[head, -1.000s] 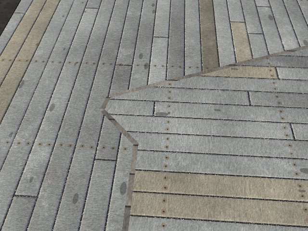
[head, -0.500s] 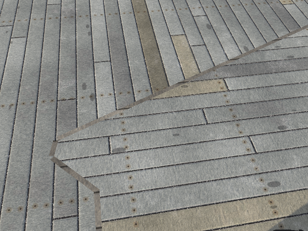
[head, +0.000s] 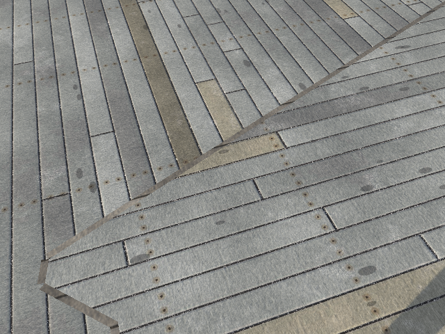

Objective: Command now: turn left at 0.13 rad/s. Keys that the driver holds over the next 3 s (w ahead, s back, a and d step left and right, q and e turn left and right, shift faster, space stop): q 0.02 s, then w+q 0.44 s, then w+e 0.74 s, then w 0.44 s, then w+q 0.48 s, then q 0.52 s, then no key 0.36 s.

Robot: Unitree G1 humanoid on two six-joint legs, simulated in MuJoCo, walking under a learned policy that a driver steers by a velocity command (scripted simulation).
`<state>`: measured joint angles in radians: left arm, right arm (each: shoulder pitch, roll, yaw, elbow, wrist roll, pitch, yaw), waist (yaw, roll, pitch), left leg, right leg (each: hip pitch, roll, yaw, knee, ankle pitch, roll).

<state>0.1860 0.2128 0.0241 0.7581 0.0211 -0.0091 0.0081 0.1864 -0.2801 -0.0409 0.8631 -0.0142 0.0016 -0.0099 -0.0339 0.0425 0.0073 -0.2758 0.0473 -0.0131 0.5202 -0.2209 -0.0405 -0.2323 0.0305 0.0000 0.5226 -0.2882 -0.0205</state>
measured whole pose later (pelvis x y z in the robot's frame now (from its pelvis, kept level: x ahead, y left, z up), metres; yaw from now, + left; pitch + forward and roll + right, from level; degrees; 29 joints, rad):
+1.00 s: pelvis +0.39 +0.15 +0.00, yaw +5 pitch +1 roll -2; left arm 0.20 0.29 0.07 0.71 -0.01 -0.07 -0.04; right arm 0.29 -0.28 -0.02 0.75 0.00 -0.11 0.00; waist 0.00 0.00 0.04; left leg -0.38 0.00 -0.06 1.26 -0.37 0.01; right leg -0.36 0.14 -0.02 0.46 -0.13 -0.11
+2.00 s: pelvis +0.93 +0.17 +0.01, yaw +0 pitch +1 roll -1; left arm 0.23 0.26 0.06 0.75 0.01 -0.09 -0.02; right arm 0.31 -0.31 -0.06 0.77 0.03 -0.04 -0.01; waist 0.00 0.05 0.01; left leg -0.55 0.07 -0.05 1.14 -0.32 0.00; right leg -0.24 0.01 -0.09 0.40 -0.18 -0.03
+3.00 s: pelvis +1.20 +0.20 +0.01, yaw +29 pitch +1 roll +1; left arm 0.18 0.24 0.04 0.75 0.01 0.00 0.01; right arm 0.18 -0.30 -0.07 0.65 0.00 0.05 -0.02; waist 0.02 0.03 0.03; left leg -0.39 -0.04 -0.09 0.85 -0.46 -0.08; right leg -0.28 -0.02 0.03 0.49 -0.22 0.00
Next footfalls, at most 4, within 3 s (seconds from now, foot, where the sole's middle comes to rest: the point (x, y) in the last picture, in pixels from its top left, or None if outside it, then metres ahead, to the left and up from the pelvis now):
0.34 left None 0.10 0.18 -0.77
0.86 right None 0.51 0.10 -0.77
1.32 left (130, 268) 0.75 0.34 -0.77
1.82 right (213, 206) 0.99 0.06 -0.77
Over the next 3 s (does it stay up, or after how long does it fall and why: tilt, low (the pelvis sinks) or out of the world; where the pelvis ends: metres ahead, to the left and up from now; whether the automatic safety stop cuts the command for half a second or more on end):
stays up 1.20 0.20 0.01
